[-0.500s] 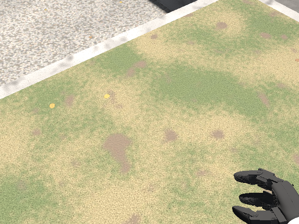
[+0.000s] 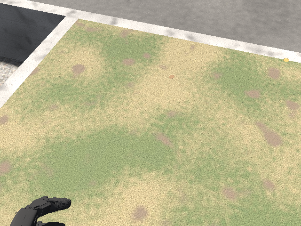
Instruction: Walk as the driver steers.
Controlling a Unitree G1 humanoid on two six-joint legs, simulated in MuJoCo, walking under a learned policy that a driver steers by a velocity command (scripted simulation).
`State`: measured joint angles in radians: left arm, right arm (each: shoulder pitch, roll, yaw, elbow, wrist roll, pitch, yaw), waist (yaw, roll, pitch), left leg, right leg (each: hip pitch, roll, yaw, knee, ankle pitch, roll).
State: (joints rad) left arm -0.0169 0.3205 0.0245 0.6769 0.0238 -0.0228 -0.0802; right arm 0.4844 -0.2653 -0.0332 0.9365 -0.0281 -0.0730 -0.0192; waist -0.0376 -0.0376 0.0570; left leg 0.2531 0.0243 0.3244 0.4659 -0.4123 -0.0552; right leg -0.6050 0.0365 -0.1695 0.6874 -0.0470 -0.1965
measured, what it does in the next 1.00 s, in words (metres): walks ahead, turning right: right foot, then left foot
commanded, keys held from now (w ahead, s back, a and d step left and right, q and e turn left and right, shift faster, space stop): e+shift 0.64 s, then shift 0.36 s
